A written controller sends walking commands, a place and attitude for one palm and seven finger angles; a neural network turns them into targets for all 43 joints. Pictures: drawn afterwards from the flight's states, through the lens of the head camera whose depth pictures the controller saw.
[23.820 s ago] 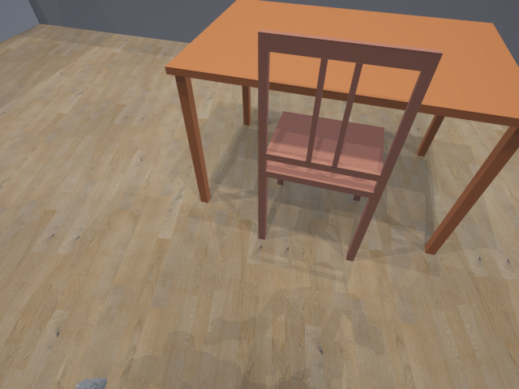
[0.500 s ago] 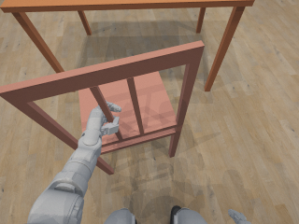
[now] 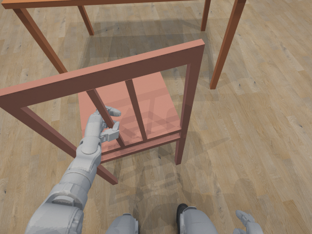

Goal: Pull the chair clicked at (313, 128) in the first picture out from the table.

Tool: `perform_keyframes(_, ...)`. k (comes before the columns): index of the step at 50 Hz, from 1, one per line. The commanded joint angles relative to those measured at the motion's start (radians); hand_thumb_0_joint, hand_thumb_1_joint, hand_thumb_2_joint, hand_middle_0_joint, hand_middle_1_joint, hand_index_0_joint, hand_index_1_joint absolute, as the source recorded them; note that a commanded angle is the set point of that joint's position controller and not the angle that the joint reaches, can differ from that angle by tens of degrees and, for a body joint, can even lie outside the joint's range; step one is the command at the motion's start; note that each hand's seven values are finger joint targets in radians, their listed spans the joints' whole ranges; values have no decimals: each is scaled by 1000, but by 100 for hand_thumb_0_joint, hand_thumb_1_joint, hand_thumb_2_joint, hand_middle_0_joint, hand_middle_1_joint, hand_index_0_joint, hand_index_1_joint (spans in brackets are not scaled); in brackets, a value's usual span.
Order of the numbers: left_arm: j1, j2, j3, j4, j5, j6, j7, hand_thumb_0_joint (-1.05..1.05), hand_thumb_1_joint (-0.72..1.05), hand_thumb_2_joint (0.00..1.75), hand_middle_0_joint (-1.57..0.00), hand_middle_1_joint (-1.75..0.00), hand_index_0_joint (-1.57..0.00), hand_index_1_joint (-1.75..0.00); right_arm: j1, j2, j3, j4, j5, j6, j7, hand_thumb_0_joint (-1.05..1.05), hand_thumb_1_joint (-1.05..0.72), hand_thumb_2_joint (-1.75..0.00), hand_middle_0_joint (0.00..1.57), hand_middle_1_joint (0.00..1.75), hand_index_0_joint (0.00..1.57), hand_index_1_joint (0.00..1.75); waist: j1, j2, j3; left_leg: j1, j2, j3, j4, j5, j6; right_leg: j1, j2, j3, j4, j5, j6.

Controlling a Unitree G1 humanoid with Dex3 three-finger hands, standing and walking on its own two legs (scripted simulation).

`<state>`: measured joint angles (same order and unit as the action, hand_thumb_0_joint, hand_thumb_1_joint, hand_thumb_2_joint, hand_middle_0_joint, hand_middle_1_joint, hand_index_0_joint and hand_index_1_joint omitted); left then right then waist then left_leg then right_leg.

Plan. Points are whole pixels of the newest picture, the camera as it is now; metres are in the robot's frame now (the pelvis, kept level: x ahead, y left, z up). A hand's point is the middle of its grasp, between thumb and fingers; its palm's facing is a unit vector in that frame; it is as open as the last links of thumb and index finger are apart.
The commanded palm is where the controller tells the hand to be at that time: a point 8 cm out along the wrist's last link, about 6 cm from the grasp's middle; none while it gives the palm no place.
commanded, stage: step backward, pulling the chair out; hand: left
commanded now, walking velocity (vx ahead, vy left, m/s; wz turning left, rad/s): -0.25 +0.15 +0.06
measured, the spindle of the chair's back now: (110, 123) +0.42 +0.15 -0.05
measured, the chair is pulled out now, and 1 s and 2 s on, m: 0.53 0.61 0.61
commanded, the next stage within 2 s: none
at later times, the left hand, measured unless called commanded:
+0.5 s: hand (111, 151) +0.32 +0.13 -0.03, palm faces -0.05 -0.97 -0.22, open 5.3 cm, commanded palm +0.32 +0.18 -0.03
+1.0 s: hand (110, 154) +0.31 +0.13 -0.03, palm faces +0.00 -0.97 -0.24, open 5.4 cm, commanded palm +0.31 +0.18 -0.03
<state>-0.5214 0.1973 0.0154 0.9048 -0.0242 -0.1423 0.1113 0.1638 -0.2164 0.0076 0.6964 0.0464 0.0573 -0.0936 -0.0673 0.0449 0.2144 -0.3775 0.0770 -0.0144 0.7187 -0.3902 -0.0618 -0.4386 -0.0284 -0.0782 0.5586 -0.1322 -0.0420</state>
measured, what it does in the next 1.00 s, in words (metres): steps on the spot: left foot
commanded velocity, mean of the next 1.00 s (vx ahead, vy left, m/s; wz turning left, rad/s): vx -0.25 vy -0.06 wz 0.01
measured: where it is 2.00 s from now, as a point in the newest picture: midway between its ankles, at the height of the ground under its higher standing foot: outside the picture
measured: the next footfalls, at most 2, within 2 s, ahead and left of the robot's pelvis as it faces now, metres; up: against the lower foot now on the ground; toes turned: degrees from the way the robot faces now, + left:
left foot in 0.22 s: -0.07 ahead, +0.16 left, +0.00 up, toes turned +6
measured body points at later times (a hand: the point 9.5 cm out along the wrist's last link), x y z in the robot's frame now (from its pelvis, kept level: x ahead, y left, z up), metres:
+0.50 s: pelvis -0.06 +0.02 -0.01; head +0.00 +0.00 +0.44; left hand +0.32 +0.18 -0.01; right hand +0.03 -0.23 -0.15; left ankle -0.12 +0.16 -0.73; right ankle +0.08 -0.10 -0.73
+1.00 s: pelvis -0.07 +0.00 +0.00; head +0.00 -0.02 +0.44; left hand +0.30 +0.18 -0.01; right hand +0.02 -0.26 -0.14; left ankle -0.11 +0.16 -0.73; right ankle +0.05 -0.10 -0.73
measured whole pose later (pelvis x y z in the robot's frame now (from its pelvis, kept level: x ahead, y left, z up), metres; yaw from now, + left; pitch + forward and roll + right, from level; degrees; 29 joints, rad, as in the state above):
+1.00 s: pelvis -0.07 +0.00 +0.00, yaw +2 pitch +1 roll +2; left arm -0.55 0.17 -0.01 0.98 -0.04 -0.09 0.10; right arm 0.23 -0.25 0.00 0.72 0.05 0.03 -0.13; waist -0.05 0.03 0.14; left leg -0.24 0.06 0.05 0.60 -0.37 -0.06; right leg -0.47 -0.06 -0.07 0.58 -0.13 -0.02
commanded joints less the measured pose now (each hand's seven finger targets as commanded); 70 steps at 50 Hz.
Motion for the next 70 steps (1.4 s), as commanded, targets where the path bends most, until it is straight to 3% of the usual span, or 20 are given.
perform_keyframes(1,-318,192,49,-149,22,-45,1,0,90,90,-50,-145,-50,-145,48,-131,-34,-72,0,-60,-16,0,-90,-90,20,30,20,30,53,-214,-587,48,-43,-67,309,-154,24,306,-366,263,-259,183,-118)
perform_keyframes(8,-291,139,30,-143,0,-13,-9,0,90,90,-50,-145,-50,-145,96,-144,-15,-61,-1,-59,-39,0,-90,-90,20,30,20,30,52,-181,-633,187,-46,60,-271,30,23,407,-281,180,-179,248,-50)
perform_keyframes(12,-347,66,-29,-202,-5,-6,-23,0,90,90,-50,-145,-50,-145,104,-194,-47,-101,-5,-20,-40,0,-90,-90,20,30,20,30,49,108,-596,303,194,-68,-338,588,106,254,-81,56,45,170,49)
perform_keyframes(15,-416,55,-34,-272,4,-17,-25,0,90,90,-50,-145,-50,-145,60,-159,-40,-123,-19,-15,-29,0,-90,-90,20,30,20,30,36,211,-523,248,201,-53,-269,814,92,256,-81,48,137,134,25)
perform_keyframes(18,-393,63,-17,-203,-1,-14,-25,0,90,90,-50,-145,-50,-145,106,-169,-58,-102,-4,-13,-20,0,-90,-90,20,30,20,30,42,-35,-530,175,131,-17,-75,641,46,378,-132,110,-2,456,-29)
perform_keyframes(19,-389,88,-15,-164,-16,0,-28,0,90,90,-50,-145,-50,-145,130,-172,-62,-79,3,-15,-23,0,-90,-90,20,30,20,30,30,-160,-542,172,80,6,-17,467,25,380,-202,174,-40,528,-61)
perform_keyframes(21,-398,100,-12,-131,-19,5,-36,0,90,90,-50,-145,-50,-145,139,-172,-59,-63,10,-31,-28,0,-90,-90,20,30,20,30,29,-235,-550,151,-8,8,21,-40,13,315,-302,234,-142,424,-103)
perform_keyframes(24,-367,123,0,-87,-20,3,-27,0,90,90,-50,-145,-50,-145,139,-162,-39,-24,11,-49,-38,0,-90,-90,20,30,20,30,40,-112,-487,215,4,40,-235,-12,52,173,-228,149,-183,-123,-20)
perform_keyframes(26,-376,85,-5,-100,-12,-20,-25,0,90,90,-50,-145,-50,-145,132,-172,-35,-55,-1,-59,-44,0,-90,-90,20,30,20,30,51,45,-479,161,98,-43,-352,125,100,172,-89,61,-25,-171,50)
perform_keyframes(28,-436,79,-7,-155,1,-37,-17,0,90,90,-50,-145,-50,-145,69,-160,-32,-80,-12,-61,-38,0,-90,-90,20,30,20,30,67,208,-434,12,180,-85,-358,296,124,266,-65,41,176,-71,44)
perform_keyframes(31,-417,105,21,-134,-2,-34,-12,0,90,90,-50,-145,-50,-145,113,-168,-51,-70,-1,-62,-34,0,-90,-90,20,30,20,30,65,-68,-500,132,136,-41,-155,511,84,349,-98,81,19,288,17)
perform_keyframes(34,-430,113,-6,-114,-24,-19,-24,0,90,90,-50,-145,-50,-145,148,-173,-64,-22,10,-71,-36,0,-90,-90,20,30,20,30,31,-300,-563,147,-1,10,41,150,18,372,-283,228,-88,573,-101)
perform_keyframes(37,-398,138,17,-79,-18,-14,-20,0,90,90,-50,-145,-50,-145,129,-151,-41,-26,10,-77,-39,0,-90,-90,20,30,20,30,48,-170,-539,152,-8,20,-122,-45,34,282,-287,193,-142,194,-50)
perform_keyframes(39,-391,114,-3,-91,-22,-19,-15,0,90,90,-50,-145,-50,-145,114,-170,-38,-21,10,-78,-49,0,-90,-90,20,30,20,30,47,-47,-518,197,49,-2,-298,130,63,234,-187,121,-100,-28,11)
perform_keyframes(42,-432,82,-11,-164,-6,-38,-7,0,90,90,-50,-145,-50,-145,61,-160,-36,-75,-7,-71,-45,0,-90,-90,20,30,20,30,59,142,-513,104,163,-82,-318,396,104,287,-88,59,107,50,44)
perform_keyframes(45,-388,113,15,-165,-4,-34,-4,0,90,90,-50,-145,-50,-145,76,-163,-49,-84,-2,-64,-38,0,-90,-90,20,30,20,30,61,32,-510,101,152,-55,-256,409,79,332,-107,91,54,186,27)
perform_keyframes(49,-369,149,20,-126,-21,-17,-7,0,90,90,-50,-145,-50,-145,114,-163,-62,-48,11,-64,-42,0,-90,-90,20,30,20,30,39,-205,-558,180,21,31,-97,132,28,293,-252,215,-131,262,-41)
perform_keyframes(53,-382,164,30,-114,-11,-15,-5,0,90,90,-50,-145,-50,-145,106,-149,-45,-48,14,-63,-37,0,-90,-90,20,30,20,30,45,-175,-575,179,-6,42,-129,25,39,298,-274,201,-184,151,-20)
perform_keyframes(60,-364,137,15,-151,-11,-6,2,0,90,90,-50,-145,-50,-145,61,-166,-40,-85,6,-47,-47,0,-90,-90,20,30,20,30,59,-12,-552,170,93,-15,-282,288,61,330,-157,115,-72,159,35)
perform_keyframes(70,-378,132,9,-141,-19,0,-5,0,90,90,-50,-145,-50,-145,82,-169,-50,-79,4,-42,-51,0,-90,-90,20,30,20,30,55,-12,-510,143,110,-17,-249,307,49,290,-147,125,-10,254,10)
